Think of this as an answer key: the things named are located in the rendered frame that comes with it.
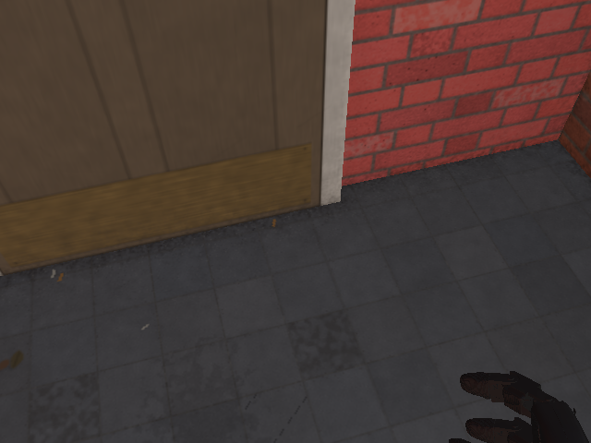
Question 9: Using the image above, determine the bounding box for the right robot hand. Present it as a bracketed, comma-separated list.
[449, 371, 589, 443]

